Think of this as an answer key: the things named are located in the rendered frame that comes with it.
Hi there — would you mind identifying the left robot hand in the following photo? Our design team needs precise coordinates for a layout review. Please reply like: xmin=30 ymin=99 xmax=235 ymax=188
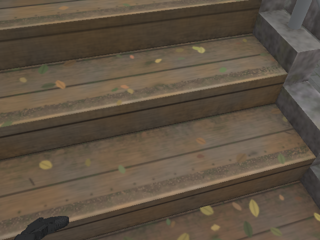
xmin=12 ymin=216 xmax=69 ymax=240

